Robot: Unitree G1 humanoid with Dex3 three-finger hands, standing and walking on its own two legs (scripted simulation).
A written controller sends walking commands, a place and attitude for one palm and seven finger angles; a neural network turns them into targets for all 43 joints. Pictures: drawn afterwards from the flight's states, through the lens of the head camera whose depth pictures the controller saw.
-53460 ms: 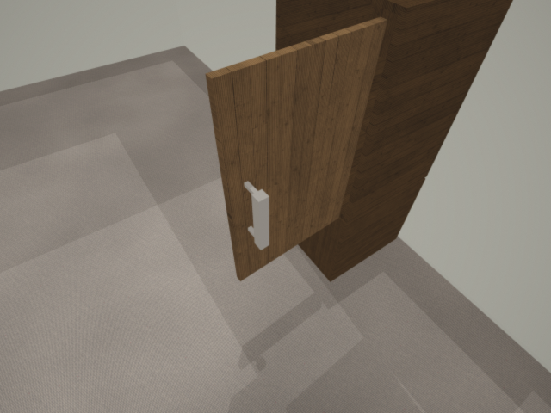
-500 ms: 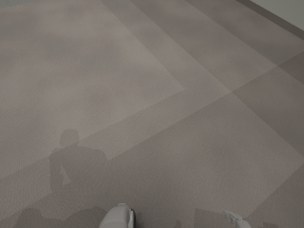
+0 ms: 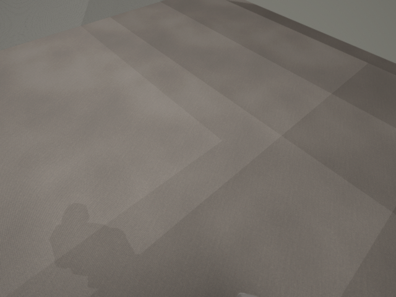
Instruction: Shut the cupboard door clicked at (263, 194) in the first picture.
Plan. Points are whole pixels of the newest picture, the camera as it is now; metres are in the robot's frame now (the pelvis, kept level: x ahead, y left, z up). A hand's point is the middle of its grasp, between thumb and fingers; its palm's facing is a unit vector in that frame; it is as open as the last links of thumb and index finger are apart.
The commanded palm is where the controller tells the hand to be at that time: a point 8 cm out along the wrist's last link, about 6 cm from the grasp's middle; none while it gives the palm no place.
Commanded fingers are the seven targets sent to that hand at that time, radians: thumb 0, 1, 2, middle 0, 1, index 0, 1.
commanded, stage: turn to face it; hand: left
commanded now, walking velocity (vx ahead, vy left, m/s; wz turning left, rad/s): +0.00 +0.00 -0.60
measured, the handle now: out of the picture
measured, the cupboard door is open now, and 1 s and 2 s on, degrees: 45 45 45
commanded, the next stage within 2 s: none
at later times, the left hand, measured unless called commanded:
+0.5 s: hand (114, 277) +0.18 +0.21 -0.18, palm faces -0.22 -0.95 -0.21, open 7.4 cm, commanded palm none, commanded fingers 0.00 0.90 0.90 -0.20 -0.30 -0.20 -0.30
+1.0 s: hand (160, 247) +0.25 +0.11 -0.15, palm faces -0.54 -0.79 -0.28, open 7.4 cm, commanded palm none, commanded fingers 0.00 0.90 0.90 -0.20 -0.30 -0.20 -0.30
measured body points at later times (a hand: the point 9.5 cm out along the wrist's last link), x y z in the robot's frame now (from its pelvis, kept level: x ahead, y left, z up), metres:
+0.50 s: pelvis +0.06 +0.03 -0.01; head +0.11 +0.05 +0.44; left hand +0.20 +0.26 -0.16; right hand +0.09 -0.24 -0.13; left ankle +0.10 +0.14 -0.74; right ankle -0.01 -0.10 -0.69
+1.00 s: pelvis +0.05 +0.00 +0.00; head +0.08 -0.05 +0.45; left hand +0.28 +0.15 -0.13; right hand -0.05 -0.26 -0.15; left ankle +0.11 +0.13 -0.66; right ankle +0.00 -0.09 -0.74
